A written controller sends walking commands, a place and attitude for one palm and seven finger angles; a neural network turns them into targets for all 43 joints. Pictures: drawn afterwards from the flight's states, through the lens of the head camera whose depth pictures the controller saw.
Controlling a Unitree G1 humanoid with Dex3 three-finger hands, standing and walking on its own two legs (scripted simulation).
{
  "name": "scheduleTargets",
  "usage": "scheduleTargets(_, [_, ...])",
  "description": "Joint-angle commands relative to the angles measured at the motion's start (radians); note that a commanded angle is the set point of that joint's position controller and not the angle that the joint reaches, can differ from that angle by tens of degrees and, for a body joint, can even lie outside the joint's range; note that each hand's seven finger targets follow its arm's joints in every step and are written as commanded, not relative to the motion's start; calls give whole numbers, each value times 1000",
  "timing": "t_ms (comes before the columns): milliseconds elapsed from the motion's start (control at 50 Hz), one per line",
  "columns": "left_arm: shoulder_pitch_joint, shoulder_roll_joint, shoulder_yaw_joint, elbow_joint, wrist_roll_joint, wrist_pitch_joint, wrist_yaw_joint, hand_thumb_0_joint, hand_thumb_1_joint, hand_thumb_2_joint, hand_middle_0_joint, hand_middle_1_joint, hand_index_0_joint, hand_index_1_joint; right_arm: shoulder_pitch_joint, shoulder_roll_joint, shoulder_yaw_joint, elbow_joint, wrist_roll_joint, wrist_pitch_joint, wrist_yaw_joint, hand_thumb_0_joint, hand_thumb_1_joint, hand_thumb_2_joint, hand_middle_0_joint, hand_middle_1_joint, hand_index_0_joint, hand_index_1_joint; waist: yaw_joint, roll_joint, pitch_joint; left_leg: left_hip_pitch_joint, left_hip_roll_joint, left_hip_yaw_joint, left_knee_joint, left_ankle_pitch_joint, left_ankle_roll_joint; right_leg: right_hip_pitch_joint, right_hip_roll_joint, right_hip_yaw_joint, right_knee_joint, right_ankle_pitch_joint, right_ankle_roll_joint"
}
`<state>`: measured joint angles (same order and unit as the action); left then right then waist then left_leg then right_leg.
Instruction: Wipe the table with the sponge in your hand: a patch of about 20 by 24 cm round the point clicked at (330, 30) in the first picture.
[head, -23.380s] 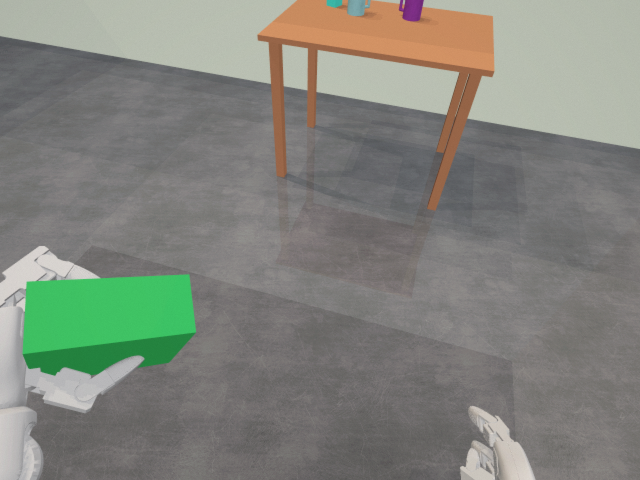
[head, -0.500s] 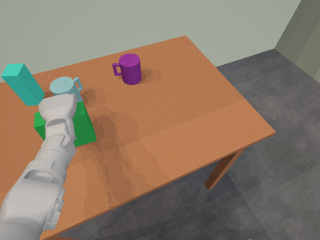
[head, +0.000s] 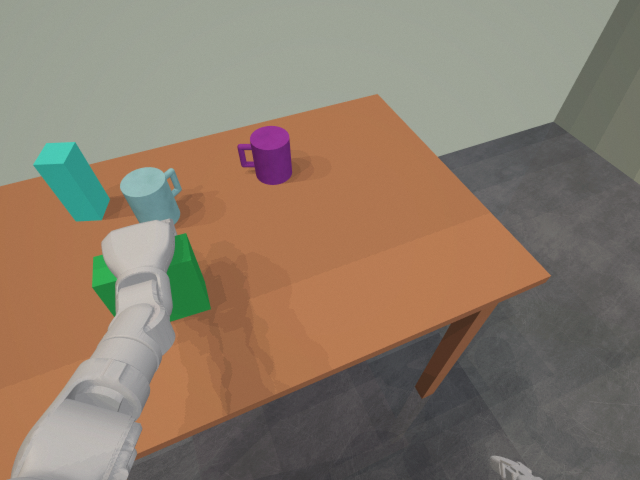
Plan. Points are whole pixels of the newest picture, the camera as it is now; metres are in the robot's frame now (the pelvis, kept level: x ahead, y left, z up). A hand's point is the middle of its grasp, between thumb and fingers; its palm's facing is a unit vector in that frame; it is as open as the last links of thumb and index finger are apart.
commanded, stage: wipe back along the middle lane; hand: left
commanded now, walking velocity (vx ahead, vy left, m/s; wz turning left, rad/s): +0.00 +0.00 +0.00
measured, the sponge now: (160, 292) +0.38 +0.27 -0.03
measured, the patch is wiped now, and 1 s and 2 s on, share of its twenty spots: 0.65 0.95 1.00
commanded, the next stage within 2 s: slide across to the third lane in 1.18 s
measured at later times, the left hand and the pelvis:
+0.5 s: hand (160, 294) +0.35 +0.25 +0.01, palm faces -0.04 -0.03 -1.00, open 9.9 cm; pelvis +0.00 +0.00 +0.00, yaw +0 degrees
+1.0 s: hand (170, 323) +0.31 +0.22 +0.01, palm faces -0.03 -0.05 -1.00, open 9.9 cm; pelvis +0.00 -0.01 +0.00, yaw +0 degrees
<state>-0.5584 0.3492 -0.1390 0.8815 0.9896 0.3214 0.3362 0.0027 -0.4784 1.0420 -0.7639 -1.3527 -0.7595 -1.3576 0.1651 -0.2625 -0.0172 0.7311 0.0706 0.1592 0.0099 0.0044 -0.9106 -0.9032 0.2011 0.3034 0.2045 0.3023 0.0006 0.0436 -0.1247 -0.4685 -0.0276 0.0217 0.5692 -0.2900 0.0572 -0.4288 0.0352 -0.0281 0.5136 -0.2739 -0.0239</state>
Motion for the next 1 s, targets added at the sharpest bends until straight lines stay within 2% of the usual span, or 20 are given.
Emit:
scheduleTargets(0, [-199, 139, 36, -72, -7, 15, -26, 0, 100, 1300, -1200, -1600, -1200, -1600, -50, -144, -43, -109, 5, -25, -18, 0, -900, -900, 200, 300, 200, 300, -1, -77, -218, 143, 12, -57, -54, 268, -17, 119, -3, 19, -44, 273, -40])
scheduleTargets(100, [-159, 47, -28, -123, -5, 23, -30, 0, 100, 1300, -1200, -1600, -1200, -1600, -72, -130, -45, -128, 4, -24, -15, 0, -900, -900, 200, 300, 200, 300, 5, -41, -230, 185, 18, -66, -50, 300, -28, 90, 3, 7, -35, 258, -48])
scheduleTargets(160, [-94, 6, -53, -146, -14, 39, -28, 0, 100, 1300, -1200, -1600, -1200, -1600, -86, -129, -47, -134, 2, -22, -10, 0, -900, -900, 200, 300, 200, 300, 16, -62, -227, 193, 20, -65, -42, 311, -29, 90, 5, 8, -36, 272, -49])
scheduleTargets(200, [-61, 21, -28, -184, -21, 47, -25, 0, 100, 1300, -1200, -1600, -1200, -1600, -100, -131, -50, -139, 3, -21, -8, 0, -900, -900, 200, 300, 200, 300, 24, -81, -257, 200, 22, -68, -39, 347, -32, 120, 4, 12, -26, 308, -50])
scheduleTargets(240, [-16, -12, -57, -206, -30, 68, -27, 0, 100, 1300, -1200, -1600, -1200, -1600, -114, -128, -44, -146, 5, -20, -5, 0, -900, -900, 200, 300, 200, 300, 28, -92, -222, 192, 19, -66, -42, 339, -29, 121, 4, 9, -30, 316, -49])
scheduleTargets(300, [-17, 11, -38, -238, -34, 97, -31, 0, 100, 1300, -1200, -1600, -1200, -1600, -139, -131, -41, -148, 9, -16, -9, 0, -900, -900, 200, 300, 200, 300, 27, -117, -201, 187, 18, -66, -52, 324, -28, 138, 1, 13, -35, 320, -48])
scheduleTargets(340, [42, -36, -80, -271, -34, 114, -38, 0, 100, 1300, -1200, -1600, -1200, -1600, -150, -125, -37, -160, 9, -18, -7, 0, -900, -900, 200, 300, 200, 300, 38, -94, -209, 198, 14, -65, -50, 341, -30, 144, 1, 10, -30, 329, -49])
scheduleTargets(380, [36, -41, -91, -285, -32, 128, -44, 0, 100, 1300, -1200, -1600, -1200, -1600, -159, -125, -33, -159, 9, -16, -7, 0, -900, -900, 200, 300, 200, 300, 34, -101, -188, 202, 15, -66, -54, 333, -30, 136, 3, 12, -33, 324, -51])
scheduleTargets(400, [44, -17, -64, -298, -37, 132, -46, 0, 100, 1300, -1200, -1600, -1200, -1600, -166, -126, -34, -161, 11, -15, -7, 0, -900, -900, 200, 300, 200, 300, 41, -100, -196, 207, 17, -73, -58, 335, -34, 141, 4, 11, -32, 312, -52])
scheduleTargets(500, [98, -30, -79, -355, -35, 149, -60, 0, 100, 1300, -1200, -1600, -1200, -1600, -190, -123, -28, -180, 14, -16, -8, 0, -900, -900, 200, 300, 200, 300, 51, -93, -190, 215, 12, -75, -60, 337, -37, 152, 5, 17, -28, 318, -56])
scheduleTargets(540, [108, -79, -129, -380, -34, 150, -66, 0, 100, 1300, -1200, -1600, -1200, -1600, -196, -115, -26, -189, 14, -16, -6, 0, -900, -900, 200, 300, 200, 300, 46, -89, -183, 222, 12, -74, -55, 335, -34, 142, 5, 9, -26, 308, -54])
scheduleTargets(600, [114, -37, -90, -396, -34, 156, -66, 0, 100, 1300, -1200, -1600, -1200, -1600, -207, -121, -24, -189, 15, -14, -9, 0, -900, -900, 200, 300, 200, 300, 51, -111, -177, 215, 9, -73, -59, 310, -32, 153, 7, 25, -31, 308, -57])
scheduleTargets(660, [156, -83, -135, -421, -33, 161, -69, 0, 100, 1300, -1200, -1600, -1200, -1600, -220, -112, -21, -200, 15, -16, -7, 0, -900, -900, 200, 300, 200, 300, 52, -100, -172, 221, 7, -70, -54, 327, -32, 157, 4, 23, -25, 329, -56])
scheduleTargets(720, [151, -63, -121, -443, -35, 169, -70, 0, 100, 1300, -1200, -1600, -1200, -1600, -227, -115, -17, -202, 16, -12, -7, 0, -900, -900, 200, 300, 200, 300, 52, -99, -159, 213, 5, -70, -56, 310, -31, 162, 4, 27, -23, 327, -57])
scheduleTargets(740, [195, -87, -136, -451, -39, 170, -71, 0, 100, 1300, -1200, -1600, -1200, -1600, -231, -110, -18, -208, 16, -15, -5, 0, -900, -900, 200, 300, 200, 300, 59, -109, -173, 216, 3, -68, -54, 316, -28, 174, 3, 26, -22, 338, -55])
scheduleTargets(800, [237, -51, -105, -484, -40, 174, -73, 0, 100, 1300, -1200, -1600, -1200, -1600, -244, -115, -18, -214, 17, -14, -3, 0, -900, -900, 200, 300, 200, 300, 67, -128, -174, 209, 1, -70, -54, 319, -27, 194, 3, 47, -21, 368, -57])
scheduleTargets(860, [271, -84, -143, -512, -42, 182, -78, 0, 100, 1300, -1200, -1600, -1200, -1600, -256, -109, -13, -224, 18, -14, -2, 0, -900, -900, 200, 300, 200, 300, 65, -122, -149, 202, -2, -63, -57, 301, -23, 195, -1, 47, -23, 366, -54])
scheduleTargets(900, [271, -57, -116, -529, -38, 184, -77, 0, 100, 1300, -1200, -1600, -1200, -1600, -264, -114, -17, -221, 17, -14, -2, 0, -900, -900, 200, 300, 200, 300, 68, -125, -156, 205, -2, -66, -57, 297, -23, 197, 1, 61, -25, 365, -57])
scheduleTargets(920, [295, -90, -149, -544, -44, 184, -79, 0, 100, 1300, -1200, -1600, -1200, -1600, -262, -107, -14, -229, 18, -16, -1, 0, -900, -900, 200, 300, 200, 300, 66, -123, -156, 206, -4, -60, -56, 293, -19, 204, -1, 52, -23, 367, -53])
scheduleTargets(980, [350, -77, -136, -566, -47, 186, -79, 0, 100, 1300, -1200, -1600, -1200, -1600, -270, -107, -13, -234, 20, -18, 4, 0, -900, -900, 200, 300, 200, 300, 75, -133, -145, 200, -5, -59, -58, 288, -19, 213, -2, 61, -25, 377, -53])
